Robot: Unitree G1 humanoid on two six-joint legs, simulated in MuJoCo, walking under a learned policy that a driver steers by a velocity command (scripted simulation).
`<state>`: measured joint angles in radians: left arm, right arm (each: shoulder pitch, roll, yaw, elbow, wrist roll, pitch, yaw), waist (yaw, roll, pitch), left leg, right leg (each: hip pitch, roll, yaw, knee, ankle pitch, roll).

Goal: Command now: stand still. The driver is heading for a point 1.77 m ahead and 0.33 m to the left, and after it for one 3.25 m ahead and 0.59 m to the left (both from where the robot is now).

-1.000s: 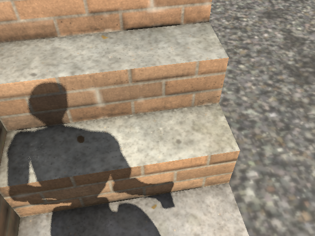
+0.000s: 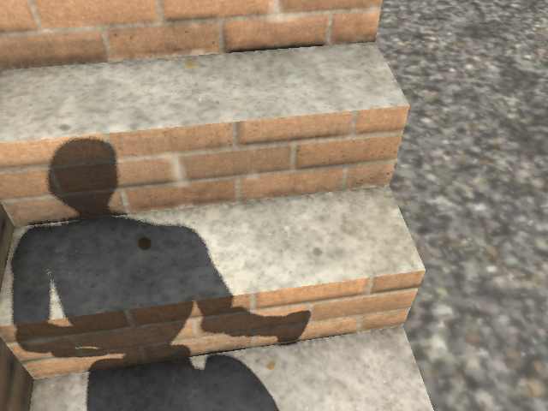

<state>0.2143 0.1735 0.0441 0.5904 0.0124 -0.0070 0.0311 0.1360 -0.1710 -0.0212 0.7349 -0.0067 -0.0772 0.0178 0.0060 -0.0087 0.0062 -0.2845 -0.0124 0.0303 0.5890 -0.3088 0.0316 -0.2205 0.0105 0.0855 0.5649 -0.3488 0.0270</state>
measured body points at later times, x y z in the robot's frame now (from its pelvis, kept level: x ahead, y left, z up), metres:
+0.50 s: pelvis +0.02 +0.01 +0.01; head +0.02 +0.02 +0.46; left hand +0.17 +0.24 -0.09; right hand +0.19 -0.21 -0.09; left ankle +0.00 +0.10 -0.73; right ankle -0.03 -0.14 -0.73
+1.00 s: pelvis +0.02 +0.00 +0.01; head +0.03 +0.01 +0.46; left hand +0.16 +0.24 -0.10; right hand +0.17 -0.24 -0.10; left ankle +0.00 +0.10 -0.73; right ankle -0.03 -0.14 -0.73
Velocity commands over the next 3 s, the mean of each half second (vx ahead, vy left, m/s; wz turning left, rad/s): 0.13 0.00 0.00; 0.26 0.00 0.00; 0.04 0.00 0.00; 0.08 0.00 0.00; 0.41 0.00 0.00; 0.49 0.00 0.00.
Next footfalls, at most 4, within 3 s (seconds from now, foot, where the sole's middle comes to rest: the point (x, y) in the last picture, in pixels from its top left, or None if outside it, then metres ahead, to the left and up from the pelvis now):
2.64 right None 0.13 -0.14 -0.77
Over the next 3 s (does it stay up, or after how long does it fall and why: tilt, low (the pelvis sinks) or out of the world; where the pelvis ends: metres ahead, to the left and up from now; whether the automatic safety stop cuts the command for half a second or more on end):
stays up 0.09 -0.05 0.02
